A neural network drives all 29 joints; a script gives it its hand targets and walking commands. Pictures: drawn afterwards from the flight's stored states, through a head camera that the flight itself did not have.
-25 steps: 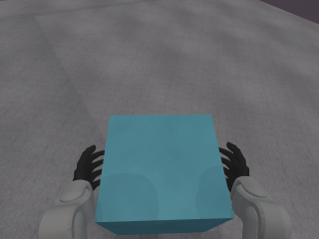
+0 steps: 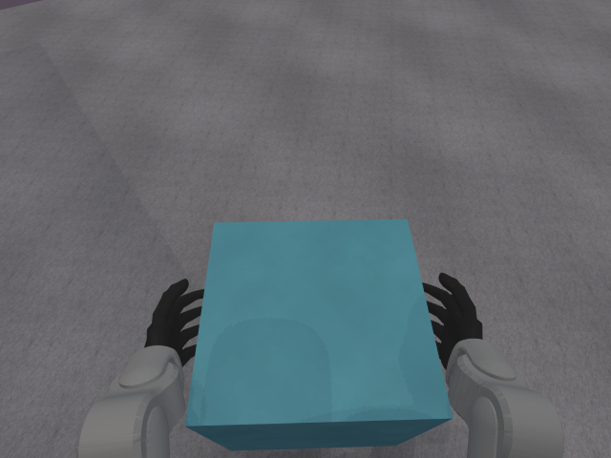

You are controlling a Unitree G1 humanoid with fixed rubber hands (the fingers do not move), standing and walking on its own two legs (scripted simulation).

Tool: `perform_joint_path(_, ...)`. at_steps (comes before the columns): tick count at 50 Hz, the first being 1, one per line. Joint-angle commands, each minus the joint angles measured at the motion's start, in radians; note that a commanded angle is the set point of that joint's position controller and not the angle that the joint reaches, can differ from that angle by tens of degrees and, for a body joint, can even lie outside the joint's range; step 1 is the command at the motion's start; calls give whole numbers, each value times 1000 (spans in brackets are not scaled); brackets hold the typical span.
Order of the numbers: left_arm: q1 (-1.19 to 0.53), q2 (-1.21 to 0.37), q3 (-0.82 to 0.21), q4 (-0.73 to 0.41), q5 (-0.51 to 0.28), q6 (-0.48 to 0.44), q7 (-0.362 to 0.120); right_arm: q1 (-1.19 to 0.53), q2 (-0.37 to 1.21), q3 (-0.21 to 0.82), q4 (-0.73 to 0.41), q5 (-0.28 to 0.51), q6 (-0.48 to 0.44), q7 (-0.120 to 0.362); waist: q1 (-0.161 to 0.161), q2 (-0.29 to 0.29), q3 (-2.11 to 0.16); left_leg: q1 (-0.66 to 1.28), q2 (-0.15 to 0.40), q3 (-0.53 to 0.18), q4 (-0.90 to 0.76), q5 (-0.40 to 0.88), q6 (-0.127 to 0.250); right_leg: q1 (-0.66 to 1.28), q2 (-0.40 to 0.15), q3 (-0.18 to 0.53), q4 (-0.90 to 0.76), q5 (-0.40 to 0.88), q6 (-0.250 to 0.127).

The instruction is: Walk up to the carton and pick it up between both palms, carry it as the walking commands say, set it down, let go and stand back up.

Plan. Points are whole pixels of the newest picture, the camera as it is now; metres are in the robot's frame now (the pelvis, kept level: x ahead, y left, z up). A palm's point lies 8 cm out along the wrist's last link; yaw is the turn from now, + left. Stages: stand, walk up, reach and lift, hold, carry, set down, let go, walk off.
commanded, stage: carry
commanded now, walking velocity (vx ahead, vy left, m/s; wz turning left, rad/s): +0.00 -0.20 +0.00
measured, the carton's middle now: (312, 343) +0.27 -0.01 +0.01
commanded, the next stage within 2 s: none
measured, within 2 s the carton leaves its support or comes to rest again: neither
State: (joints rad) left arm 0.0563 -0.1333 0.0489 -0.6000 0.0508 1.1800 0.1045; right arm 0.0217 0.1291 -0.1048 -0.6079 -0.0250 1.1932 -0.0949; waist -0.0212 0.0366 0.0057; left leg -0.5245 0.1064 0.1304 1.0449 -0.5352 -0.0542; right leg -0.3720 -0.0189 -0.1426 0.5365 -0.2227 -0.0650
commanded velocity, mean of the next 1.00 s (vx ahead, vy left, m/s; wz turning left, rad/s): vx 0.00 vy -0.09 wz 0.00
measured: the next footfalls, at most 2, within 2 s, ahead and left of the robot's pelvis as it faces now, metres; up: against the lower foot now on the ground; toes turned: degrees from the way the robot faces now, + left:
left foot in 0.12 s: +0.04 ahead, +0.07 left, +0.00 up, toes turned +10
right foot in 0.42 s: +0.00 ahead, -0.27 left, +0.00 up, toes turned +8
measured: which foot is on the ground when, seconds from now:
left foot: up 0.00-0.10, down 0.12-0.44, up 0.46-0.78, down 0.80-1.00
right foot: down 0.00-0.14, up 0.16-0.40, down 0.42-1.00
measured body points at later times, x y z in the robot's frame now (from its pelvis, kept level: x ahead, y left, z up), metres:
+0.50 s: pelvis -0.05 -0.15 +0.00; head -0.05 -0.16 +0.45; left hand +0.20 +0.00 +0.08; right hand +0.20 -0.32 +0.08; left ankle -0.02 +0.03 -0.71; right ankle -0.03 -0.27 -0.73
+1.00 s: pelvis -0.10 -0.22 +0.00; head -0.11 -0.21 +0.45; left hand +0.14 -0.05 +0.08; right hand +0.15 -0.37 +0.09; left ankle -0.11 -0.09 -0.73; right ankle -0.03 -0.27 -0.73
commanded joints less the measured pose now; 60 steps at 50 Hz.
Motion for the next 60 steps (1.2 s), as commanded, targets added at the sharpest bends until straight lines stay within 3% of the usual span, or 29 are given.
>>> perform_joint_path(1, -401, -807, -642, -157, -300, -48, -119, -462, 828, 805, -199, 351, -39, 116, 40, -249, -413, 36, -18, -6, -170, 37, 25, 307, -210, 209, -86, 443, -147)
perform_joint_path(2, -393, -793, -658, -187, -303, -46, -113, -390, 819, 784, -159, 349, -28, 121, 37, -191, -445, 86, -27, -1, -244, 77, 28, 298, -214, 199, -62, 484, -147)
perform_joint_path(5, -360, -697, -646, -124, -279, -3, -93, -266, 730, 699, -24, 290, 10, 126, 10, -101, -396, 333, 19, -57, -616, 301, 59, 61, -181, 222, -39, 181, -71)
perform_joint_path(6, -385, -711, -644, -116, -276, 7, -93, -294, 750, 695, -4, 287, 13, 126, 0, 52, -390, 454, 196, -269, -699, 307, 106, -89, -111, 147, 107, 107, -14)
perform_joint_path(7, -388, -703, -654, -116, -270, 20, -94, -289, 723, 685, 0, 267, 10, 125, 11, 283, -328, 458, 472, -587, -771, 402, 214, -258, -21, 116, 292, -255, 60)
perform_joint_path(8, -476, -736, -691, -152, -286, 11, -107, -345, 768, 690, -31, 285, -10, 134, 6, 286, -258, 352, 521, -557, -750, 511, 290, -279, -30, 202, 465, -290, 77)
perform_joint_path(9, -506, -768, -691, -140, -298, 10, -118, -390, 798, 701, -50, 292, -8, 136, 9, 118, -212, 278, 451, -473, -765, 459, 290, -258, -53, 216, 526, -242, 79)
perform_joint_path(10, -565, -787, -692, -179, -301, -3, -120, -430, 822, 700, -60, 287, -16, 140, 18, 61, -190, 216, 378, -350, -773, 397, 227, -223, -65, 208, 552, -196, 81)
perform_joint_path(11, -563, -825, -696, -178, -321, -8, -125, -453, 855, 714, -89, 300, -24, 136, 25, 53, -221, 240, 291, -238, -731, 424, 174, -184, -65, 160, 448, -183, 80)
perform_joint_path(13, -554, -820, -719, -181, -345, 0, -122, -424, 830, 685, -74, 292, -25, 134, 22, 224, -241, 232, 232, -136, -699, 499, 142, -133, -29, 76, 352, -178, 106)
perform_joint_path(19, -453, -759, -682, -124, -334, 23, -104, -307, 748, 650, -43, 245, 4, 105, 29, 201, -333, 320, 207, -85, -572, 541, 112, 45, 50, -43, -44, -134, 102)
perform_joint_path(20, -405, -753, -655, -106, -313, 22, -109, -347, 741, 684, -113, 261, -2, 105, 35, 131, -369, 353, 181, -59, -482, 599, 81, 131, 25, -22, -214, -64, 90)
perform_joint_path(21, -386, -751, -635, -83, -306, 28, -113, -362, 746, 693, -115, 264, -1, 100, 31, 21, -383, 193, 128, -32, -419, 401, 36, 263, -58, 78, -236, -3, 75)
perform_joint_path(22, -387, -715, -628, -65, -291, 33, -115, -342, 721, 683, -106, 247, 10, 97, 27, -221, -331, -72, 10, 80, -262, 63, -34, 347, -292, 378, -258, 196, -15)
perform_joint_path(23, -400, -735, -606, -51, -277, 21, -113, -418, 721, 717, -106, 270, 17, 109, 48, -339, -257, -123, -30, 23, -74, -215, -21, 211, -355, 460, -240, 286, -138)
perform_joint_path(25, -436, -802, -613, -83, -282, -1, -118, -486, 820, 767, -116, 332, 0, 129, 36, -223, -280, -77, 0, -49, 62, -89, -1, 207, -283, 311, -171, 443, -123)
perform_joint_path(27, -497, -826, -620, -168, -306, -24, -129, -497, 884, 792, -124, 342, -13, 126, 36, -182, -337, -87, -6, -73, 98, 39, 10, 238, -237, 250, -168, 310, -93)
perform_joint_path(29, -471, -817, -620, -153, -303, -30, -125, -462, 892, 795, -87, 344, -10, 123, 27, -184, -357, -72, -14, -77, 55, 51, 3, 274, -226, 251, -160, 264, -81)
perform_joint_path(31, -433, -768, -576, -115, -275, -33, -120, -510, 836, 813, -127, 347, -15, 113, 32, -268, -345, -72, -18, -50, -65, 39, 0, 292, -248, 299, -191, 170, -95)
perform_joint_path(34, -404, -778, -607, -126, -296, -28, -125, -435, 836, 798, -120, 332, -13, 105, 38, -242, -418, 19, -37, -50, -237, 45, 0, 342, -255, 311, -151, 430, -119)
perform_joint_path(36, -410, -778, -633, -135, -299, -25, -119, -405, 828, 781, -98, 330, -12, 109, 36, -168, -437, 158, -56, -38, -417, 107, 20, 265, -248, 303, -147, 394, -116)
perform_joint_path(38, -416, -753, -653, -154, -293, -18, -112, -369, 808, 752, -96, 314, -11, 115, 14, -59, -464, 321, -30, -53, -663, 367, 32, 235, -200, 252, -90, 362, -49)
perform_joint_path(40, -356, -719, -616, -98, -271, -2, -108, -345, 760, 723, -48, 291, 3, 115, 23, -26, -418, 408, 101, -178, -682, 400, 57, 106, -133, 202, -59, 280, 26)
perform_joint_path(41, -425, -749, -633, -130, -286, -1, -117, -397, 811, 744, -49, 303, -3, 119, 35, 4, -393, 343, 123, -155, -619, 442, 69, 128, -110, 176, -124, 252, 40)
perform_joint_path(43, -469, -754, -658, -167, -309, -6, -122, -379, 820, 724, -56, 292, -6, 115, 25, -41, -375, 261, 53, -114, -607, 318, 64, 192, -123, 196, -150, 248, 4)
perform_joint_path(46, -534, -748, -675, -165, -320, 3, -125, -410, 800, 697, -45, 278, -11, 113, 23, 29, -274, 214, 12, -93, -613, 188, 55, 97, -136, 240, -227, -36, 11)
perform_joint_path(52, -487, -764, -650, -120, -322, 12, -125, -424, 801, 709, -55, 289, 4, 110, 23, -19, -316, 243, 18, -97, -608, 200, 71, 123, -132, 235, -244, -41, 1)
perform_joint_path(54, -453, -740, -624, -82, -302, 19, -126, -435, 777, 724, -63, 283, 10, 105, 24, -89, -293, 218, 14, -100, -599, 193, 66, 118, -141, 247, -265, -81, 12)
perform_joint_path(60, -458, -705, -590, -69, -283, 24, -116, -438, 761, 712, -31, 289, 22, 108, 19, -80, -300, 223, 9, -102, -603, 184, 74, 94, -142, 251, -260, -160, -1)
